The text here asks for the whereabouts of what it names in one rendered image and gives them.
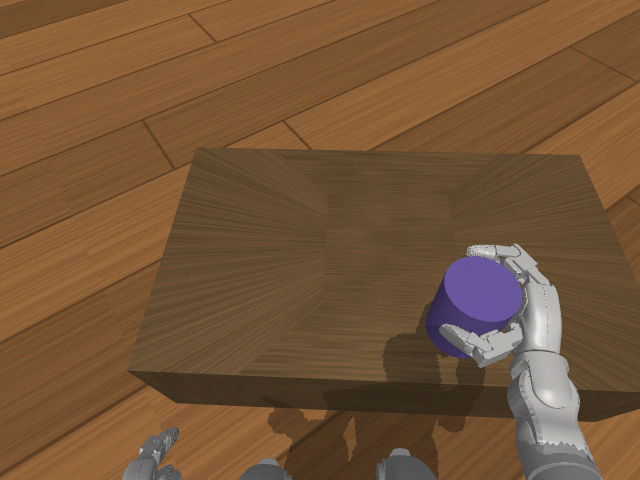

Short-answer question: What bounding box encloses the left robot hand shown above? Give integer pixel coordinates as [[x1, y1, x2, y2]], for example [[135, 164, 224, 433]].
[[121, 427, 183, 480]]

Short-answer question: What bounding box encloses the can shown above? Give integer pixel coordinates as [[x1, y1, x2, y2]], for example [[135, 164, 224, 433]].
[[425, 256, 522, 358]]

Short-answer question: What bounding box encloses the right robot arm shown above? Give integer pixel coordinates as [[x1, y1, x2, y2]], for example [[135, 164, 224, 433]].
[[507, 350, 603, 480]]

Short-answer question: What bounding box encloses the right robot hand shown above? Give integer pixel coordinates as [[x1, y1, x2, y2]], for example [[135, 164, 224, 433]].
[[439, 243, 562, 368]]

